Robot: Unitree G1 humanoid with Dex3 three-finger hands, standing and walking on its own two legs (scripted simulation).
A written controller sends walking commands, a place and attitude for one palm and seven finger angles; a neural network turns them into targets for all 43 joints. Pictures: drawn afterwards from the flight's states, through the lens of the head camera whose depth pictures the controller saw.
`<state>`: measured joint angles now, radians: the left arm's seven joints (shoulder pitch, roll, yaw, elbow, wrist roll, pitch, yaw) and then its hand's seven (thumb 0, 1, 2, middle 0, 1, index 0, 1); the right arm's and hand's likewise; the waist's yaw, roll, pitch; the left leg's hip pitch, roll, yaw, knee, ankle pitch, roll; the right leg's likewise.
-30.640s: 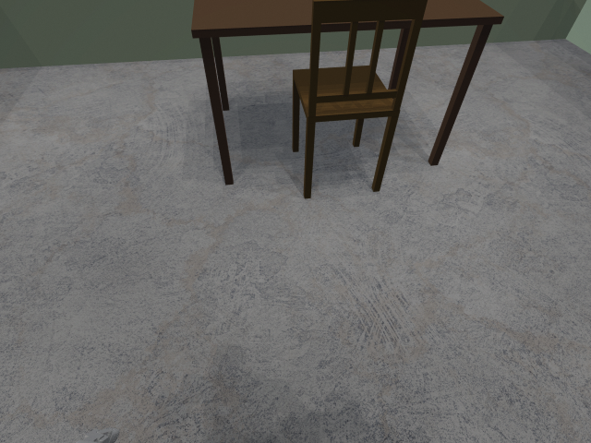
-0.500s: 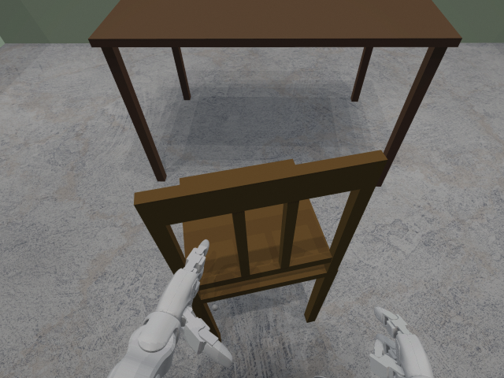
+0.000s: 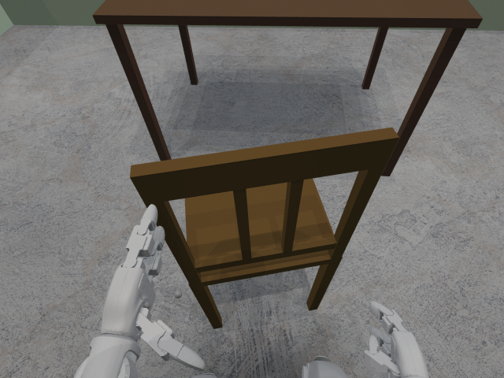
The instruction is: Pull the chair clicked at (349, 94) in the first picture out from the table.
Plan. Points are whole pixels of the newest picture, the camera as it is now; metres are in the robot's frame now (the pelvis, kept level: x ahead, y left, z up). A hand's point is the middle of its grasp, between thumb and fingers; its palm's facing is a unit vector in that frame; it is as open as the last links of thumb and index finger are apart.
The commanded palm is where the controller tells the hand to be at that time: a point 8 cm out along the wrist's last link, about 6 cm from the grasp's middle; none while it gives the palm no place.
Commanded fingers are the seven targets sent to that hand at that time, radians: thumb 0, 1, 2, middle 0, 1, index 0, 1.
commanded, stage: draw the hand back to the body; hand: left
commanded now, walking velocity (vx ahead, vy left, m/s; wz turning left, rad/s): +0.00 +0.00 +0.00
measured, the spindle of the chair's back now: (243, 226) +0.39 +0.04 -0.04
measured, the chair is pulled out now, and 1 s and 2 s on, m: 0.57 0.57 0.57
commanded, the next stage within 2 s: step back with the hand held close in 1.22 s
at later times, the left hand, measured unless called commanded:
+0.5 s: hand (68, 278) +0.21 +0.21 +0.16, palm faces +0.31 -0.88 -0.35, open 14.2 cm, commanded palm +0.17 +0.26 +0.18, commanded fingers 0.00 0.32 0.62 -0.12 -0.18 -0.12 -0.18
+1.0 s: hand out of the picture +0.23 +0.29 +0.21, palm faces +0.50 -0.76 -0.42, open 7.9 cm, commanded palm +0.18 +0.32 +0.23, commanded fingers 0.00 0.90 0.90 -0.20 -0.30 -0.20 -0.30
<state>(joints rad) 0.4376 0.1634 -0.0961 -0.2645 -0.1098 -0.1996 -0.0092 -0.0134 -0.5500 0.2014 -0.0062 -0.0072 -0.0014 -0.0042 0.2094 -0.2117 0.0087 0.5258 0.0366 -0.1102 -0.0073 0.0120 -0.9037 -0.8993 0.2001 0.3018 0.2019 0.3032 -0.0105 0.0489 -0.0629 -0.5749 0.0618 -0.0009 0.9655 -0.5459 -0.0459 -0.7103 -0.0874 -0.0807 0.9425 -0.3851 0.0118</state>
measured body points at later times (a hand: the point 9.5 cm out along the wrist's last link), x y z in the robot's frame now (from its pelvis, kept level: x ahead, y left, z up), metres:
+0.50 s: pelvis +0.02 +0.00 +0.05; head +0.02 -0.02 +0.50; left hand +0.19 +0.25 +0.18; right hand +0.22 -0.22 -0.04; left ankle -0.04 +0.14 -0.68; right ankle +0.05 -0.13 -0.68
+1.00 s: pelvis +0.03 +0.02 +0.06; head +0.03 +0.00 +0.51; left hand +0.20 +0.33 +0.24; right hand +0.21 -0.21 -0.04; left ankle -0.04 +0.14 -0.68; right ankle +0.05 -0.13 -0.68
